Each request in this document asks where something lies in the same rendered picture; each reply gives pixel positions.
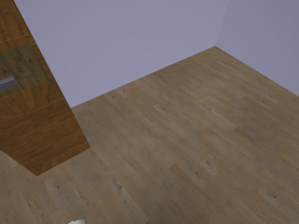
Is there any handle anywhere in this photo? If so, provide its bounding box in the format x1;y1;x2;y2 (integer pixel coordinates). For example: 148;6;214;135
0;72;18;91

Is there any drawer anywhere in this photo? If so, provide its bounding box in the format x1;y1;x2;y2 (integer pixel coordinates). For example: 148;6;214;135
0;43;49;98

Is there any cabinet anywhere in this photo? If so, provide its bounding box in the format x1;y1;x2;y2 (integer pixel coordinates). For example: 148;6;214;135
0;0;91;176

